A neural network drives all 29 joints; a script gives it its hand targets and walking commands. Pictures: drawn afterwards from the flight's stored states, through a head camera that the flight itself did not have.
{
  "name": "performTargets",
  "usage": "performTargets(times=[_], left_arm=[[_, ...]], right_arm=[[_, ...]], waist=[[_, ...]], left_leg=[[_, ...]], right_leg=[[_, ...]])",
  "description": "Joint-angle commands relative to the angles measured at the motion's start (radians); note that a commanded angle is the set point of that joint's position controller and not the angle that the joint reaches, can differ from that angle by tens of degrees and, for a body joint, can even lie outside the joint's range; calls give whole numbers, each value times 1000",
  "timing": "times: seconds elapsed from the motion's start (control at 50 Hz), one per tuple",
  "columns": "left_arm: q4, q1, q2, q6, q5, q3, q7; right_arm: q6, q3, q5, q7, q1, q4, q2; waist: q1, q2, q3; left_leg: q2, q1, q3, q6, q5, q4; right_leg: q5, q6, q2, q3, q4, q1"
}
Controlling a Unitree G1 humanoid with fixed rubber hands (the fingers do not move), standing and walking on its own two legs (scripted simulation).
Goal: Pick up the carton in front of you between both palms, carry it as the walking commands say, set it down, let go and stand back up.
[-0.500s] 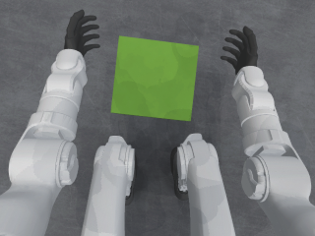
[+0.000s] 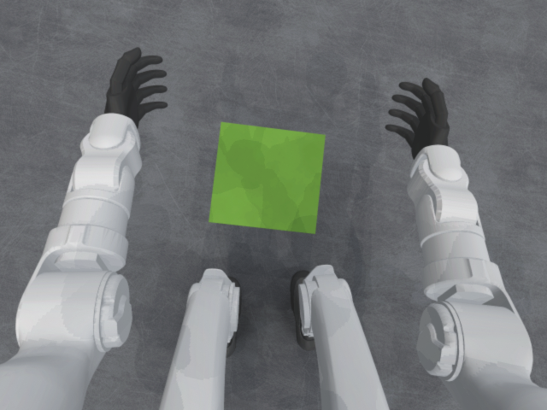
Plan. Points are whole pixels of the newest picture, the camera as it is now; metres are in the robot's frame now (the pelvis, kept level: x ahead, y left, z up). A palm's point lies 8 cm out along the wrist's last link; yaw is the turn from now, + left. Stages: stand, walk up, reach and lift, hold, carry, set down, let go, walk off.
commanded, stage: set down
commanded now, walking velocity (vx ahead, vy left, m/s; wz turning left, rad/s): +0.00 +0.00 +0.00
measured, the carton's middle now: (266, 185) +0.44 +0.00 -0.44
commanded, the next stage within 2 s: let go in 0.18 s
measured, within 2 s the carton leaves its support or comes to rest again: neither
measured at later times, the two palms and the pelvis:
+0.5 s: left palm (52, 172) +0.40 +0.21 +0.02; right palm (510, 197) +0.38 -0.23 +0.02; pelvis +0.04 +0.00 +0.13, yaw +1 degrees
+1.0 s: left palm out of the picture +0.28 +0.23 +0.13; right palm out of the picture +0.27 -0.24 +0.14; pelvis +0.11 -0.01 +0.21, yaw +1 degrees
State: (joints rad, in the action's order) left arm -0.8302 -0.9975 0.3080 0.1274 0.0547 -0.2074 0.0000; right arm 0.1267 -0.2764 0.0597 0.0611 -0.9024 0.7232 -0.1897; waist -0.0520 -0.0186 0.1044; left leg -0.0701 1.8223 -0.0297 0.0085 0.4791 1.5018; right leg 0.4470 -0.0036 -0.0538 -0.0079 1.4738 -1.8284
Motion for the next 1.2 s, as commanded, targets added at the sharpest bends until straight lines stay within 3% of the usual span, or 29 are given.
performTargets(times=[0.0,0.04,0.06,0.08,0.1,0.14,0.18,0.2,0.22,0.24,0.26,0.28,0.3,0.4,0.44,0.46,0.5,0.54,0.56,0.62,0.76,0.88,0.92,0.96,1.04,1.06,1.08,1.1,1.18], left_arm=[[31,-140,79,-39,-24,-35,15],[37,-154,101,-49,-30,-27,19],[57,-137,74,-56,-33,-48,20],[54,-179,89,-52,-45,-55,15],[81,-164,66,-56,-38,-45,11],[0,-128,66,-51,-46,-30,10],[7,-82,36,-61,-68,-55,13],[26,-43,26,-66,-81,-56,11],[47,-6,25,-71,-78,-62,7],[66,32,22,-71,-109,-57,5],[107,59,27,-72,-120,-65,2],[122,92,2,-67,-97,-34,-1],[121,171,15,-64,-136,-43,-11],[269,350,-34,-77,-117,-26,-25],[344,433,-35,-88,-122,-26,-23],[346,466,-55,-95,-93,10,-10],[333,543,-16,-107,-91,6,-6],[361,602,-25,-117,-85,19,5],[336,683,-45,-124,-66,56,13],[318,803,-65,-134,-72,59,16],[350,1012,-26,-173,-77,72,21],[443,1187,-13,-158,-50,101,37],[447,1154,-43,-142,-32,159,42],[459,1178,-21,-116,-40,137,55],[478,1186,1,-72,-44,134,64],[497,1162,-32,-61,-37,188,75],[491,1174,6,-48,-44,139,78],[472,1180,-8,-37,-52,148,77],[497,1178,-12,-23,-65,147,72]], right_arm=[[-36,-13,-7,-9,-109,-62,-61],[-48,-12,-7,-12,-112,-109,-38],[-45,-26,-36,-14,-134,-86,-87],[-48,-29,-36,-16,-118,-81,-82],[-54,-29,-33,-24,-130,-93,-86],[-60,-54,-60,-28,-78,-50,-76],[-61,-13,-32,-38,-45,-25,-33],[-64,-33,-68,-41,2,-31,-54],[-64,-11,-53,-45,16,-30,-30],[-67,-46,-85,-50,47,-67,-73],[-72,-49,-83,-50,98,-82,-74],[-72,-18,-123,-63,137,-80,-66],[-76,34,-96,-70,177,-134,-47],[-87,37,-139,-104,357,-215,-106],[-90,76,-97,-109,413,-236,-122],[-90,82,-104,-114,462,-249,-99],[-105,104,-73,-115,519,-278,-86],[-111,111,-86,-116,625,-265,-89],[-116,150,-54,-118,676,-266,-53],[-131,138,-75,-120,773,-283,-76],[-158,189,-34,-104,1031,-327,-67],[-145,209,-42,-118,1145,-391,-110],[-131,195,-52,-117,1132,-371,-129],[-106,211,-41,-121,1122,-362,-116],[-57,225,-39,-129,1100,-412,-103],[-45,196,-65,-121,1116,-396,-105],[-34,220,-56,-123,1114,-391,-108],[-24,198,-53,-127,1103,-416,-103],[-10,208,-74,-130,1097,-411,-108]], waist=[[-9,-54,908],[-35,-12,883],[10,-75,895],[-25,-13,867],[0,-44,902],[-54,-42,851],[15,-58,824],[-18,-65,869],[31,-22,851],[-14,-56,871],[17,-68,904],[-32,-20,898],[24,-25,890],[-18,12,747],[37,-18,646],[-22,24,629],[19,-3,605],[-23,48,529],[26,1,516],[-9,27,441],[20,-4,278],[59,-16,167],[32,7,41],[60,-52,-32],[74,13,-55],[17,56,-87],[62,21,-137],[33,24,-157],[51,12,-138]], left_leg=[[-11,-545,45,-37,-297,-208],[0,-566,21,-21,-353,-286],[-7,-585,43,-36,-335,-283],[0,-617,17,-22,-340,-298],[-5,-683,12,-33,-369,-328],[7,-722,-4,-34,-348,-374],[10,-764,6,-30,-386,-395],[5,-763,22,-46,-389,-414],[-1,-755,14,-34,-422,-444],[8,-802,2,-30,-402,-451],[2,-892,5,-33,-437,-483],[3,-905,10,-36,-417,-510],[4,-929,6,-27,-467,-522],[15,-1028,-7,-29,-399,-643],[22,-1045,-11,-26,-375,-708],[23,-1038,3,-29,-329,-712],[22,-1057,-6,-18,-366,-739],[25,-1075,-4,-15,-342,-763],[23,-1121,7,-22,-421,-773],[39,-1192,-15,-22,-440,-832],[35,-1395,-21,-24,-593,-954],[50,-1624,-35,-41,-688,-1061],[42,-1639,-28,-37,-572,-1097],[40,-1604,-14,-38,-523,-1127],[43,-1613,-4,-24,-443,-1134],[48,-1646,-2,-22,-410,-1133],[44,-1605,1,-18,-368,-1128],[47,-1631,-2,-15,-355,-1143],[38,-1652,8,-27,-384,-1126]], right_leg=[[-365,-35,-11,26,-193,641],[-436,-31,-16,38,-225,699],[-395,-24,-5,19,-250,713],[-381,-28,-10,29,-272,673],[-396,-26,-11,37,-282,705],[-377,-21,-14,45,-333,676],[-375,-22,-6,27,-369,707],[-417,-21,-5,23,-393,794],[-443,-27,-1,23,-398,823],[-440,-21,-2,13,-418,850],[-442,-19,5,20,-442,862],[-438,-19,-2,25,-465,916],[-475,-20,1,6,-482,958],[-440,-1,9,6,-593,1096],[-416,7,18,-6,-639,1145],[-408,0,19,-4,-663,1231],[-460,2,29,-31,-684,1307],[-486,2,29,-40,-717,1377],[-530,0,27,-38,-735,1391],[-552,-1,28,-41,-779,1441],[-736,-11,42,-61,-907,1615],[-632,-7,14,-44,-1019,1717],[-533,0,5,-31,-1047,1697],[-518,0,21,-37,-1070,1730],[-438,-14,15,-14,-1079,1769],[-424,-3,15,-8,-1085,1739],[-370,-5,26,-20,-1088,1733],[-375,-9,25,-16,-1088,1720],[-403,-4,18,-11,-1069,1788]])
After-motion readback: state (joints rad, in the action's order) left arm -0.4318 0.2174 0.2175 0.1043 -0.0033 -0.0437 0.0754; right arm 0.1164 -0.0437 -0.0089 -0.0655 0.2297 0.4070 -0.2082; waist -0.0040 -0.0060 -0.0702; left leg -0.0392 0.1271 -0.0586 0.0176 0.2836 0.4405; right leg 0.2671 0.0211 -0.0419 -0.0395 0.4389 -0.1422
